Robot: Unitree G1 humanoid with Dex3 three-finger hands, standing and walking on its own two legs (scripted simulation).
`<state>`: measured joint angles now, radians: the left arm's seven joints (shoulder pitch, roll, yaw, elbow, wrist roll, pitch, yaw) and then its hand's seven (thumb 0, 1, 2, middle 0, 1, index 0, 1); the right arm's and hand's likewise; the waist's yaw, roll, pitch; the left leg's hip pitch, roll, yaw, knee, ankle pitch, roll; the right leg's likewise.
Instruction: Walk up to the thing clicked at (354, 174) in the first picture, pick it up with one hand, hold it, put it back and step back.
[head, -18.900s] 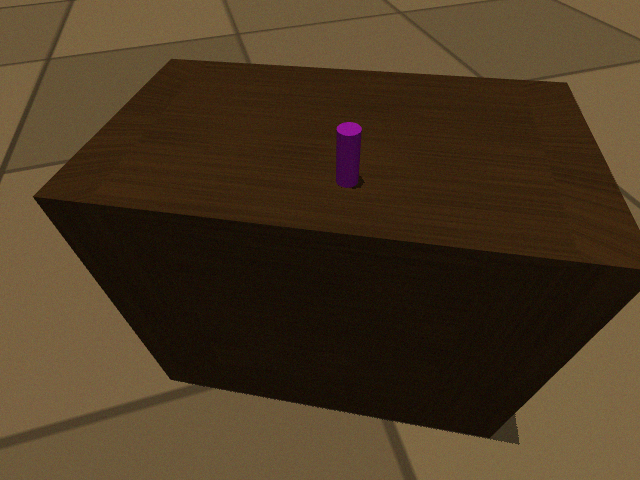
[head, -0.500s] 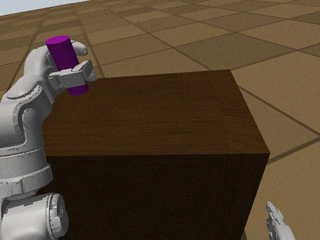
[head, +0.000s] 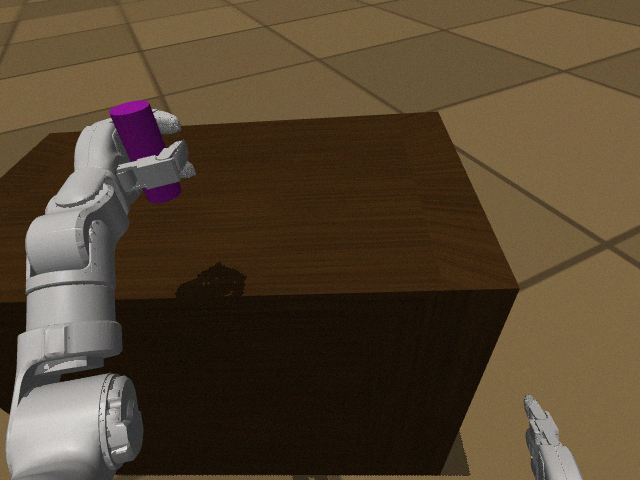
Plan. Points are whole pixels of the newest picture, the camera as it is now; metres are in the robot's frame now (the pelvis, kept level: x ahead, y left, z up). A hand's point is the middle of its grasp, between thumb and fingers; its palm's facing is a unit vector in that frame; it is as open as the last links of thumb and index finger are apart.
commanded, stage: crouch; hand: left
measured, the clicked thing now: (148, 154) +0.41 +0.19 +0.26
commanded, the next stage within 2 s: lower in 1.26 s
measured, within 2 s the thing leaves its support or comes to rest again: neither
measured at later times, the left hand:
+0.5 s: hand (177, 158) +0.46 +0.19 +0.23, palm faces +0.15 -0.99 -0.01, open 5.0 cm
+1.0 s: hand (188, 166) +0.49 +0.18 +0.20, palm faces +0.15 -0.99 -0.01, open 5.0 cm
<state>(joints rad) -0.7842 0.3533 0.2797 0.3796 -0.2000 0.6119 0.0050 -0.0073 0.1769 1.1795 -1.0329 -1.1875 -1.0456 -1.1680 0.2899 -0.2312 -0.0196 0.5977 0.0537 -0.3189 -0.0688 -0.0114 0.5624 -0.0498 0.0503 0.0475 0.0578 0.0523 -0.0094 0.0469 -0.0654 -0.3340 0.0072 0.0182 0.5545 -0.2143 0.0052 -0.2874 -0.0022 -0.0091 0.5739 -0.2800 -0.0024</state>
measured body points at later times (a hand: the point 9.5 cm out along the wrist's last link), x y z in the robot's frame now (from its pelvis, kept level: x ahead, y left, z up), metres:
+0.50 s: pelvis +0.03 +0.01 +0.00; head +0.02 -0.01 +0.45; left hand +0.45 +0.24 +0.23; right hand +0.18 -0.24 -0.07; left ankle +0.05 +0.12 -0.73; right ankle +0.02 -0.12 -0.73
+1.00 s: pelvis +0.03 +0.00 +0.00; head +0.04 -0.01 +0.45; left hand +0.47 +0.24 +0.20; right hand +0.18 -0.25 -0.07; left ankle +0.05 +0.12 -0.73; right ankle +0.02 -0.12 -0.73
